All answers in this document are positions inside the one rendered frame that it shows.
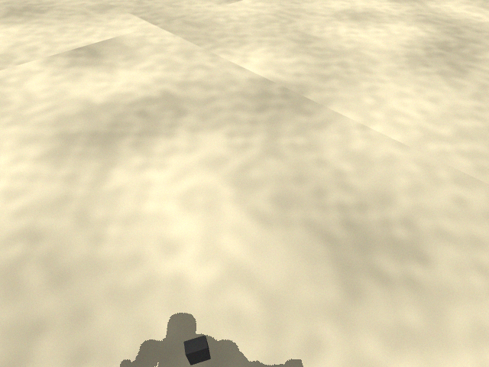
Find carton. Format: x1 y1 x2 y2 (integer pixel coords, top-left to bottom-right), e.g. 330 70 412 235
184 335 211 365

